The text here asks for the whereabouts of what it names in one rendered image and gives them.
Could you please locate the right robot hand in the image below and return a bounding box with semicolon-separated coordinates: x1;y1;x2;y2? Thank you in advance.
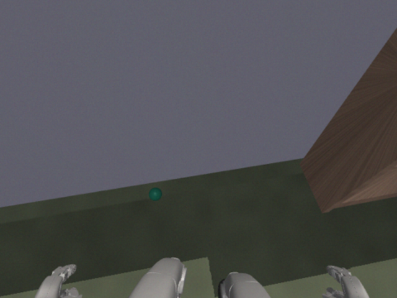
322;266;369;298

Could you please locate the left robot hand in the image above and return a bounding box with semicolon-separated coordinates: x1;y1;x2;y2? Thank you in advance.
35;264;82;298

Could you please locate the bookshelf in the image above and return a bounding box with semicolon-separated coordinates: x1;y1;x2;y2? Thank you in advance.
300;28;397;213

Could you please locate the ball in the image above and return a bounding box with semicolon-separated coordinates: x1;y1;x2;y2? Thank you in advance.
149;187;162;201

